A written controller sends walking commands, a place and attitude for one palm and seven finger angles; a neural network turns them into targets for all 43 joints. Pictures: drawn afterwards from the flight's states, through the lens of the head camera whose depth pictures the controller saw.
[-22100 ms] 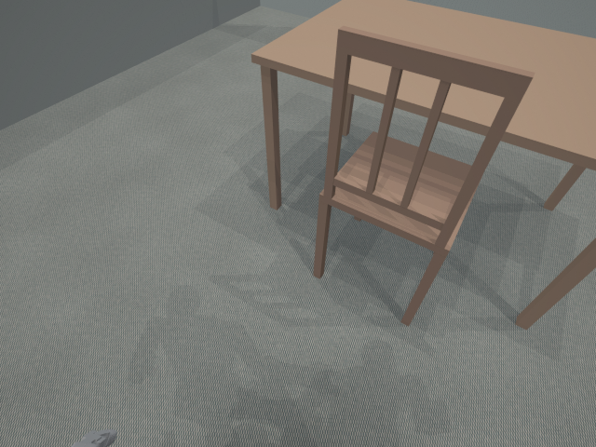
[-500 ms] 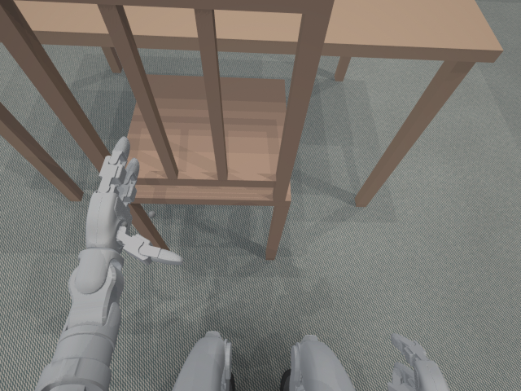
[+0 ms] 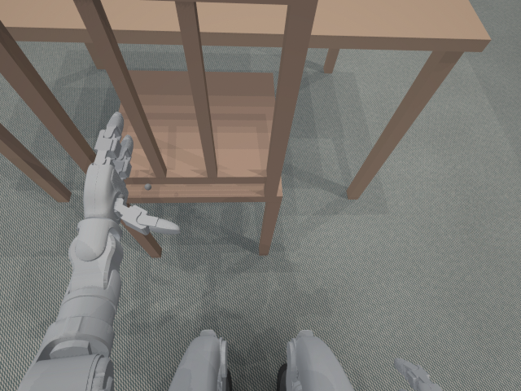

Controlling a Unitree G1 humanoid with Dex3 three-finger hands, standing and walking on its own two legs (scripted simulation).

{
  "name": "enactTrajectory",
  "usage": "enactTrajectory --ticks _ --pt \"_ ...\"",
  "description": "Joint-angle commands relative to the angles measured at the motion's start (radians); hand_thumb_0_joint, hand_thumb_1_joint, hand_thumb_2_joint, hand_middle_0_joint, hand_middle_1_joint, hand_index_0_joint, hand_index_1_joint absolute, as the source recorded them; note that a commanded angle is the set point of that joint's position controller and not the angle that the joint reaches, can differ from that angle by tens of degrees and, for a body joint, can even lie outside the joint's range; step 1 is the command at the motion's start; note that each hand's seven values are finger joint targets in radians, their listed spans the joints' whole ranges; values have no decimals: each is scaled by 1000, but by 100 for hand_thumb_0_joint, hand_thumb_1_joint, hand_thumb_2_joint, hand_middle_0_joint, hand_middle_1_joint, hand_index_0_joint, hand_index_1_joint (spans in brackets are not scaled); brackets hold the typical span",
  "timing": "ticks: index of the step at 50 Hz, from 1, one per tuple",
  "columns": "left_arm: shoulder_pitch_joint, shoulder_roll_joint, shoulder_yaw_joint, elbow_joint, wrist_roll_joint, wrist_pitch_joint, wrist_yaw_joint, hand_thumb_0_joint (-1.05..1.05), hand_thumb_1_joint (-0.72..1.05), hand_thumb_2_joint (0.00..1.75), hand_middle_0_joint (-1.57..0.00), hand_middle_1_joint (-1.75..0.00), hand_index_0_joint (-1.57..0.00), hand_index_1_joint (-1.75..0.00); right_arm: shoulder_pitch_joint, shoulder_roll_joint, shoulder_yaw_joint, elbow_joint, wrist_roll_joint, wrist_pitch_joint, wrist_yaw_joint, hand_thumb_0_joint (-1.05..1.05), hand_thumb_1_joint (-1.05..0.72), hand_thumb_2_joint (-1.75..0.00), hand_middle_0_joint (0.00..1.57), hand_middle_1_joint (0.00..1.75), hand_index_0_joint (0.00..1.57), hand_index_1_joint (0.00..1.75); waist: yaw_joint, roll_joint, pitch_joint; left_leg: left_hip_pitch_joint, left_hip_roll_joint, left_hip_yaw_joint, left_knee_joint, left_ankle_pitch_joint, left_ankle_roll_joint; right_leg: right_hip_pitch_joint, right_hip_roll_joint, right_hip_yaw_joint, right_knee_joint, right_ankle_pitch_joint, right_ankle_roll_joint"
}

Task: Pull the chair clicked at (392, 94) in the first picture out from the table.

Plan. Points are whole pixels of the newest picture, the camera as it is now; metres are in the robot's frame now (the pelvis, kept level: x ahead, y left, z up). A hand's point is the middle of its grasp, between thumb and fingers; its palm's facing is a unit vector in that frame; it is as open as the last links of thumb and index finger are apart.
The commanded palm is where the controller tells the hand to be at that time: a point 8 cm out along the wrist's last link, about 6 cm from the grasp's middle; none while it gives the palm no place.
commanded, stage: push the fingers through the gap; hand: left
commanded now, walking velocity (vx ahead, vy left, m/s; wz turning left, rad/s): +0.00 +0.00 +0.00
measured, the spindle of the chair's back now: (135, 112) +0.51 +0.20 +0.07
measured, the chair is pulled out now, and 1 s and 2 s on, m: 0.00 0.00 0.00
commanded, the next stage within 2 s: hook a spindle and tug to test in 1.06 s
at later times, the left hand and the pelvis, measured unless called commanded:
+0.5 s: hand (150, 160) +0.46 +0.18 +0.02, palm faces +0.05 -1.00 -0.03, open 16.9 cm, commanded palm +0.44 +0.22 +0.02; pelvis +0.00 +0.00 -0.01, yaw -1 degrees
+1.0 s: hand (156, 149) +0.48 +0.17 +0.02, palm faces +0.05 -1.00 -0.02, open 16.9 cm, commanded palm +0.45 +0.21 +0.02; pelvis +0.00 +0.01 -0.01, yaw -1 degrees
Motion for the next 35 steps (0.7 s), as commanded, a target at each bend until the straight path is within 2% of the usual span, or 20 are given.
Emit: enactTrajectory --ticks 1,2,3,6,7,8,12,13,15,16,17,19,22,24,27,29,30,31,33,35 --pt "-364 194 63 -130 3 -74 10 0 -50 30 -6 -8 -6 -8 84 -159 -56 -82 -6 -27 -12 0 -90 -90 20 30 20 30 -28 33 -405 282 -8 -68 -150 300 -26 193 13 54 -145 242 -9" --pt "-397 201 64 -127 4 -79 11 0 -50 30 -6 -8 -6 -8 82 -160 -55 -79 -6 -25 -12 0 -90 -90 20 30 20 30 -33 44 -407 280 -8 -68 -149 294 -26 188 11 56 -145 238 -10" --pt "-400 222 84 -134 9 -85 13 0 -50 30 -6 -8 -6 -8 87 -161 -56 -82 -10 -23 -12 0 -90 -90 20 30 20 30 -21 56 -443 292 -8 -68 -148 308 -27 200 11 57 -138 248 -11" --pt "-419 200 68 -117 7 -89 8 0 -50 30 -6 -8 -6 -8 97 -158 -55 -83 -11 -18 -8 0 -90 -90 20 30 20 30 -29 72 -471 327 -7 -68 -144 362 -27 201 13 56 -135 290 -11" --pt "-414 225 87 -111 9 -89 8 0 -50 30 -6 -8 -6 -8 102 -161 -57 -79 -12 -15 -6 0 -90 -90 20 30 20 30 -21 82 -471 332 -3 -73 -146 374 -32 200 13 53 -129 295 -13" --pt "-406 210 78 -100 10 -86 5 0 -50 30 -6 -8 -6 -8 105 -160 -57 -81 -12 -11 -4 0 -90 -90 20 30 20 30 -27 60 -482 333 -3 -70 -142 386 -29 205 15 53 -130 309 -10" --pt "-420 229 97 -60 9 -78 2 0 -50 30 -6 -8 -6 -8 118 -164 -57 -76 -13 2 0 0 -90 -90 20 30 20 30 -30 48 -466 309 -2 -68 -140 388 -28 211 17 53 -131 318 -9" --pt "-442 209 75 -46 12 -76 0 0 -50 30 -6 -8 -6 -8 117 -162 -55 -75 -11 5 1 0 -90 -90 20 30 20 30 -43 47 -444 296 -3 -68 -142 365 -26 201 18 54 -137 302 -8" --pt "-491 241 101 -1 15 -80 1 0 -50 30 -6 -8 -6 -8 126 -166 -53 -67 -12 8 -3 0 -90 -90 20 30 20 30 -54 9 -409 252 -5 -66 -138 317 -19 196 18 58 -142 270 -6" --pt "-518 263 113 -20 22 -90 2 0 -50 30 -6 -8 -6 -8 126 -168 -54 -68 -15 10 -4 0 -90 -90 20 30 20 30 -46 55 -434 270 -5 -68 -138 327 -22 191 16 59 -135 272 -9" --pt "-531 255 108 -33 22 -97 2 0 -50 30 -6 -8 -6 -8 127 -164 -53 -70 -17 11 -2 0 -90 -90 20 30 20 30 -43 78 -466 299 -6 -68 -137 346 -23 193 16 58 -134 280 -9" --pt "-560 243 97 -21 22 -103 -1 0 -50 30 -6 -8 -6 -8 133 -165 -55 -61 -20 13 -2 0 -90 -90 20 30 20 30 -57 69 -474 323 -1 -73 -129 371 -24 175 18 54 -132 293 -9" --pt "-614 245 90 21 31 -110 -2 0 -50 30 -6 -8 -6 -8 139 -169 -53 -50 -23 19 1 0 -90 -90 20 30 20 30 -69 95 -463 330 1 -86 -127 357 -26 130 18 47 -126 260 -10" --pt "-598 282 125 68 37 -103 0 0 -50 30 -6 -8 -6 -8 149 -173 -53 -51 -25 27 1 0 -90 -90 20 30 20 30 -60 70 -467 305 -2 -82 -125 348 -24 154 20 51 -129 262 -11" --pt "-644 300 131 106 43 -97 -2 0 -50 30 -6 -8 -6 -8 152 -176 -49 -48 -26 38 1 0 -90 -90 20 30 20 30 -74 75 -450 280 -3 -80 -120 330 -20 144 20 55 -132 252 -9" --pt "-656 332 154 85 47 -103 -4 0 -50 30 -6 -8 -6 -8 158 -178 -48 -54 -29 45 2 0 -90 -90 20 30 20 30 -64 84 -493 294 -1 -83 -118 353 -20 164 21 56 -125 270 -11" --pt "-668 316 139 71 44 -107 -6 0 -50 30 -6 -8 -6 -8 160 -177 -48 -56 -29 46 3 0 -90 -90 20 30 20 30 -71 115 -516 334 1 -89 -118 382 -23 140 22 49 -117 279 -12" --pt "-658 317 144 73 45 -108 -8 0 -50 30 -6 -8 -6 -8 163 -176 -48 -56 -31 50 5 0 -90 -90 20 30 20 30 -62 121 -522 353 3 -92 -118 416 -27 142 22 46 -116 298 -13" --pt "-665 302 130 110 45 -99 -12 0 -50 30 -6 -8 -6 -8 168 -177 -49 -50 -29 57 7 0 -90 -90 20 30 20 30 -83 84 -495 330 6 -91 -113 399 -24 134 25 46 -123 292 -9" --pt "-653 287 121 125 43 -93 -16 0 -50 30 -6 -8 -6 -8 170 -178 -48 -55 -29 63 9 0 -90 -90 20 30 20 30 -82 98 -479 325 5 -94 -120 375 -23 117 25 42 -124 266 -11"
